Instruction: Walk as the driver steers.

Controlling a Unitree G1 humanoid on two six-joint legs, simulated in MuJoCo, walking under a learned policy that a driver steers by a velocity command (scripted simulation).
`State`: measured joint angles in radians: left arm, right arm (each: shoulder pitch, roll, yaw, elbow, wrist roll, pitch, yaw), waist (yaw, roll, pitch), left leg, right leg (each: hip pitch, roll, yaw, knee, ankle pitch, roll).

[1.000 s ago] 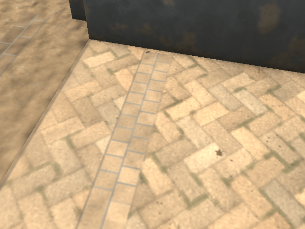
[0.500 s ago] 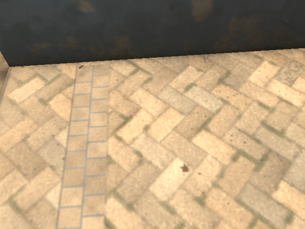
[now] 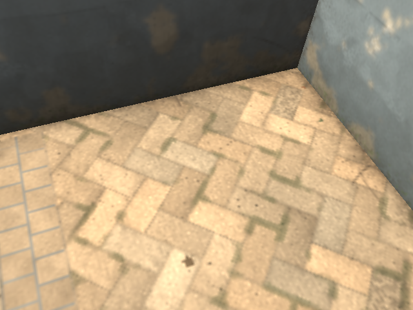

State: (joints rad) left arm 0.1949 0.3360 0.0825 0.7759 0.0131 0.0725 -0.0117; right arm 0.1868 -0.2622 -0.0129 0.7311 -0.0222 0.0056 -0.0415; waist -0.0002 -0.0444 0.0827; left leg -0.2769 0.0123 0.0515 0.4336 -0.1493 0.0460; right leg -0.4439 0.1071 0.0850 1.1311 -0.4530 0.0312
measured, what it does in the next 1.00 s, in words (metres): steps on the spot: right foot, then left foot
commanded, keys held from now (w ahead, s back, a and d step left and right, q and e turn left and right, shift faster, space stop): no key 0.32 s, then q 0.22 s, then w+q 0.32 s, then w+e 0.14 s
